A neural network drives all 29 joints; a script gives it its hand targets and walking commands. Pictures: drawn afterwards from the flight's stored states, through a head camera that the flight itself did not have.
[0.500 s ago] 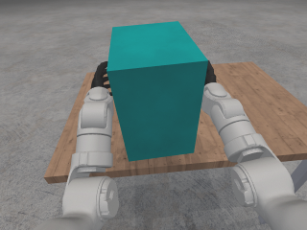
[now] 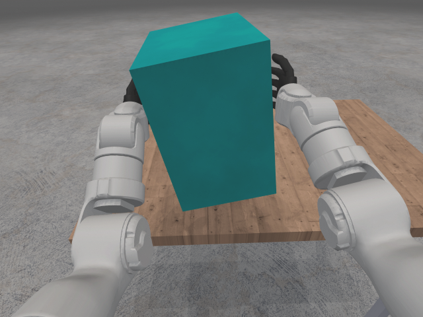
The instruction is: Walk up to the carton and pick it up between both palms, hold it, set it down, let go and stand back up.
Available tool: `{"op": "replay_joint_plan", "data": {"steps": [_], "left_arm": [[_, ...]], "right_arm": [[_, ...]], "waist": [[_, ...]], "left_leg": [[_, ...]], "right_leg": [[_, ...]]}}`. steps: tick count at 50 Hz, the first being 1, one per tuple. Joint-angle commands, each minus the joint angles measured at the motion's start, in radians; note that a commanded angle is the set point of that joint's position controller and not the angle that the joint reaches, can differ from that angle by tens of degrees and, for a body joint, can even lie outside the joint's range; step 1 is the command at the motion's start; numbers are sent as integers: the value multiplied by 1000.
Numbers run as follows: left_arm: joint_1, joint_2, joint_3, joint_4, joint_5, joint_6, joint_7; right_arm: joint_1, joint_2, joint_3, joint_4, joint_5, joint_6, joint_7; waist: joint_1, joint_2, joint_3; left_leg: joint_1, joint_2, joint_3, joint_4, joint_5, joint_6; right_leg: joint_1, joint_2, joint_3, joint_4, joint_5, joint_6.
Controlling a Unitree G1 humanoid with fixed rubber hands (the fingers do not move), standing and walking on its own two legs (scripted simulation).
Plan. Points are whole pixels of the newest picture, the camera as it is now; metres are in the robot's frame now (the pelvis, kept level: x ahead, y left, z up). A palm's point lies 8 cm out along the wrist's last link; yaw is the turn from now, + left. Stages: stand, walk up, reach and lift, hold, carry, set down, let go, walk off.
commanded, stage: reach and lift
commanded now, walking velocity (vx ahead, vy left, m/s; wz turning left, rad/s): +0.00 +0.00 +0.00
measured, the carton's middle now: (210, 109) +0.42 -0.01 +0.25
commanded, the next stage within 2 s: hold in 0.60 s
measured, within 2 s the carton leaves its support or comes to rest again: neither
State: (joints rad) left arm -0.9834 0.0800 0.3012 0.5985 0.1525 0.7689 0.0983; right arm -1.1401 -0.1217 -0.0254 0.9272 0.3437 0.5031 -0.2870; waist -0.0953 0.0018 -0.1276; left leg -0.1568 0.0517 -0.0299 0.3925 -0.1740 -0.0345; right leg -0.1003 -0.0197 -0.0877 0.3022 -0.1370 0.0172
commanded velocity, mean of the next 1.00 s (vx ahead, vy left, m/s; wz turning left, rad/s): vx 0.00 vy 0.00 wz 0.00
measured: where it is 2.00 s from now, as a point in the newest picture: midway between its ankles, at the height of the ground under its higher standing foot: outside the picture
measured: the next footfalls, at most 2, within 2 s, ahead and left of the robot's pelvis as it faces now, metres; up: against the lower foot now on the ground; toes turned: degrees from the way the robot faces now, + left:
none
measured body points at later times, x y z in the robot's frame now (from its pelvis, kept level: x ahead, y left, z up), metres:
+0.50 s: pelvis +0.02 +0.01 +0.00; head -0.06 +0.00 +0.44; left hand +0.41 +0.13 +0.28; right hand +0.41 -0.14 +0.29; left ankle +0.03 +0.14 -0.75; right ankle +0.02 -0.13 -0.75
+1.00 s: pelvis +0.00 +0.00 +0.00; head -0.08 +0.00 +0.44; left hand +0.40 +0.13 +0.29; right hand +0.39 -0.14 +0.31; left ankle +0.03 +0.14 -0.75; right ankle +0.02 -0.13 -0.75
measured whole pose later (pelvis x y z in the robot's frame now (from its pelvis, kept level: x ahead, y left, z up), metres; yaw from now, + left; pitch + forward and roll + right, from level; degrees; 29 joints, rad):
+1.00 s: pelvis +0.00 +0.00 +0.00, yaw +0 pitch -4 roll -2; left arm -1.01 0.08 0.33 0.50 0.18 0.90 0.07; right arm -1.18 -0.15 0.03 0.85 0.42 0.64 -0.34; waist -0.09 0.03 -0.15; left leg -0.17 0.06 -0.04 0.41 -0.19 -0.04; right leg -0.10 -0.01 -0.10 0.30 -0.14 0.01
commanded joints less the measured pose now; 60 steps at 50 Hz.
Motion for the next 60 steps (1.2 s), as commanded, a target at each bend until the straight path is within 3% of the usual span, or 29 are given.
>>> {"op": "replay_joint_plan", "data": {"steps": [1, 4, 5, 6, 8, 10, 13, 15, 17, 18, 20, 27, 28, 29, 31, 35, 45, 46, 47, 52, 54, 55, 60], "left_arm": [[-974, -657, -330, -207, -153, -117, -153], [-989, -650, -339, -247, -160, -112, -155], [-1003, -679, -369, -323, -175, -114, -147], [-994, -675, -391, -358, -191, -109, -140], [-971, -691, -419, -400, -205, -100, -133], [-967, -654, -372, -357, -177, -82, -129], [-943, -655, -395, -424, -184, -68, -126], [-938, -650, -399, -432, -191, -63, -127], [-923, -634, -402, -451, -195, -51, -128], [-916, -621, -380, -427, -185, -47, -133], [-926, -605, -371, -430, -185, -39, -143], [-904, -582, -333, -377, -156, -12, -169], [-922, -588, -338, -384, -160, -9, -169], [-928, -579, -334, -364, -158, -7, -173], [-946, -608, -365, -414, -177, -7, -173], [-947, -593, -342, -375, -164, -1, -179], [-1017, -586, -305, -317, -152, -9, -178], [-1034, -609, -328, -347, -170, -11, -174], [-1023, -592, -311, -317, -162, -7, -172], [-1062, -593, -300, -278, -173, -12, -167], [-1060, -593, -284, -251, -167, -15, -168], [-1058, -589, -290, -247, -171, -11, -171], [-1058, -564, -227, -163, -144, -13, -173]], "right_arm": [[-773, 704, 155, -252, 156, 23, 117], [-793, 705, 167, -286, 183, 29, 117], [-796, 705, 191, -337, 203, 25, 120], [-805, 708, 221, -392, 221, 24, 114], [-791, 698, 243, -423, 246, 31, 109], [-809, 692, 240, -417, 250, 46, 106], [-794, 700, 280, -483, 268, 55, 104], [-799, 703, 286, -518, 273, 63, 97], [-788, 704, 296, -546, 282, 76, 89], [-768, 696, 280, -512, 272, 86, 86], [-801, 697, 295, -552, 280, 91, 82], [-798, 681, 266, -504, 265, 117, 75], [-809, 683, 264, -502, 269, 120, 74], [-777, 670, 243, -451, 256, 128, 75], [-813, 678, 251, -504, 265, 118, 75], [-797, 653, 226, -452, 255, 129, 74], [-880, 674, 203, -397, 246, 123, 98], [-915, 695, 226, -452, 259, 114, 99], [-888, 682, 206, -396, 250, 125, 97], [-934, 700, 202, -390, 247, 124, 103], [-906, 681, 168, -323, 226, 129, 107], [-929, 685, 174, -345, 235, 124, 106], [-950, 673, 147, -274, 226, 127, 111]], "waist": [[-37, 77, -359], [-32, 95, -386], [-28, 115, -451], [-31, 97, -496], [-32, 116, -518], [-7, 95, -444], [3, 78, -509], [-8, 65, -508], [2, 52, -503], [-11, 43, -463], [-1, 13, -478], [-10, 14, -432], [-9, 30, -427], [-28, 41, -399], [-26, 53, -458], [-35, 71, -429], [1, 60, -424], [16, 67, -477], [8, 67, -440], [20, 44, -448], [7, 41, -412], [3, 40, -433], [22, 32, -366]], "left_leg": [[79, -113, 1, -49, 96, -18], [84, -115, -2, -39, 139, -30], [118, -112, -7, -24, 204, -41], [149, -115, -10, 2, 283, -49], [173, -113, -20, 28, 362, -65], [145, -114, -19, 18, 300, -54], [161, -107, -21, 25, 356, -56], [167, -115, -22, 32, 372, -60], [149, -117, -21, 34, 385, -55], [140, -121, -20, 27, 359, -53], [129, -122, -19, 18, 349, -46], [116, -116, -19, 0, 311, -42], [114, -119, -14, -1, 303, -46], [104, -123, -14, -11, 275, -49], [117, -118, -15, -3, 300, -50], [112, -119, -17, -4, 304, -55], [50, -116, -9, -31, 172, -30], [61, -115, -9, -21, 201, -31], [62, -115, -11, -21, 196, -30], [47, -112, -6, -31, 137, -19], [24, -108, -8, -45, 94, -16], [23, -111, -5, -42, 101, -15], [-4, -109, -3, -52, 50, -4]], "right_leg": [[114, 90, 62, -32, 95, 44], [131, 98, 57, -18, 118, 43], [142, 104, 54, -11, 166, 39], [165, 111, 55, -1, 245, 45], [169, 121, 51, 7, 294, 42], [140, 120, 51, -8, 228, 44], [176, 130, 54, 9, 291, 44], [191, 130, 49, 8, 321, 50], [199, 131, 55, 13, 358, 53], [194, 124, 55, 8, 344, 55], [211, 126, 58, 8, 349, 57], [194, 123, 57, -7, 299, 50], [195, 120, 58, -10, 287, 49], [185, 116, 55, -14, 261, 46], [185, 122, 54, -7, 276, 45], [179, 120, 48, -8, 261, 37], [156, 110, 55, -15, 130, 34], [165, 115, 54, -8, 158, 36], [150, 111, 56, -13, 155, 35], [129, 109, 57, -18, 97, 37], [118, 106, 62, -26, 64, 35], [131, 106, 60, -23, 77, 38], [102, 98, 68, -38, 28, 35]]}}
